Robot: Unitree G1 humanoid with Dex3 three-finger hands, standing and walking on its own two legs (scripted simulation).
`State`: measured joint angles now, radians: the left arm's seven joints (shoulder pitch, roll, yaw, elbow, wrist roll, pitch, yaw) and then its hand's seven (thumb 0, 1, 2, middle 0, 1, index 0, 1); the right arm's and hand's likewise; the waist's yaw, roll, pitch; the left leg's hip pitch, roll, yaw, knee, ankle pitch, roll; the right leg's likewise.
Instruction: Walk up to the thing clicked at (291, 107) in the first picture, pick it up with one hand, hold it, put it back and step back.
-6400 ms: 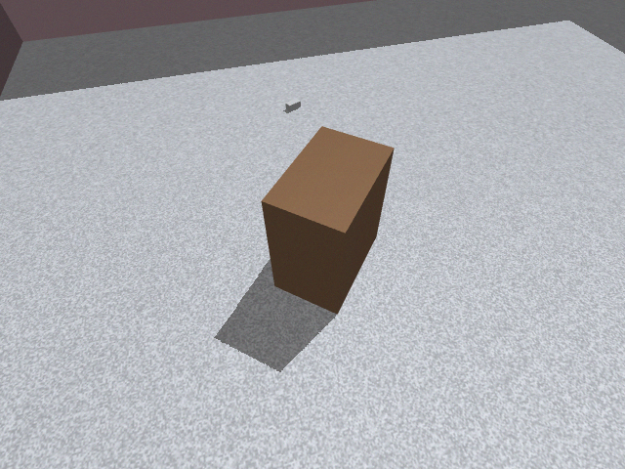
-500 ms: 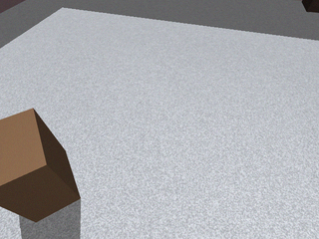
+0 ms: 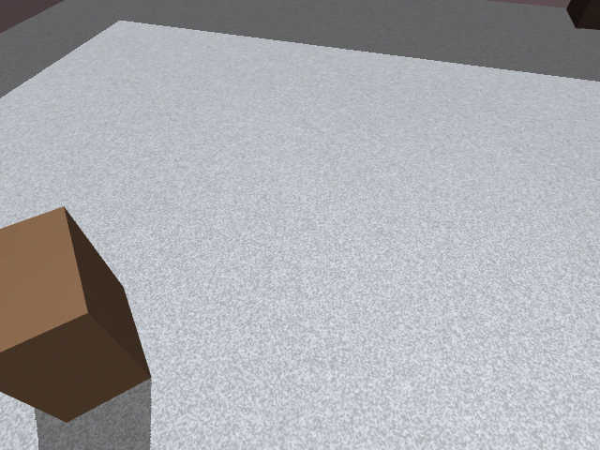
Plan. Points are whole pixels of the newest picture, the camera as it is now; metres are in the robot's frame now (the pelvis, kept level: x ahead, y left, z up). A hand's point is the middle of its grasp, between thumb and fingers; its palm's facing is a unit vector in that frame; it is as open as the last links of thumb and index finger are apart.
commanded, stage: walk up
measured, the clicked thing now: out of the picture +0.91 +1.75 -0.76
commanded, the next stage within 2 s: none
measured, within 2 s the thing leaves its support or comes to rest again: neither
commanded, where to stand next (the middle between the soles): +0.50 -0.01 m, yaw +0 degrees
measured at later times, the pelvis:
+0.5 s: pelvis +0.13 -0.07 +0.00, yaw +1 degrees
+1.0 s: pelvis +0.33 -0.03 -0.01, yaw +13 degrees
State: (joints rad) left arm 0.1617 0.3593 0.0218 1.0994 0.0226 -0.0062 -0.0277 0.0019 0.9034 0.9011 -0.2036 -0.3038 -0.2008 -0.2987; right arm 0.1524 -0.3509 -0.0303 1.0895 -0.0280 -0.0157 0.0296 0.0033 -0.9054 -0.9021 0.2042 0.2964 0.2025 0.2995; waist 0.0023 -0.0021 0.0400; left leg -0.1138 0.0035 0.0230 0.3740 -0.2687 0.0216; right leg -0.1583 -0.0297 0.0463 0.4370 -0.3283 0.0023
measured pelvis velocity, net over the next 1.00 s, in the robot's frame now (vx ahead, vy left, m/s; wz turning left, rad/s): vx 0.33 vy -0.03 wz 0.22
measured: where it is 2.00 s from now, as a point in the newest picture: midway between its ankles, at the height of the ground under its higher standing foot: (329, 374)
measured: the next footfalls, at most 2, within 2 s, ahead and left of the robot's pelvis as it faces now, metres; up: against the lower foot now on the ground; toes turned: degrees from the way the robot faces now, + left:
right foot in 0.20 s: +0.14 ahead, -0.16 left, +0.00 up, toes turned -4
left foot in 0.68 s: +0.35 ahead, +0.09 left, +0.00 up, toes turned +10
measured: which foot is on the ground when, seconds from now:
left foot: down 0.00-0.22, up 0.24-0.66, down 0.68-1.00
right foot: up 0.00-0.18, down 0.20-0.72, up 0.74-1.00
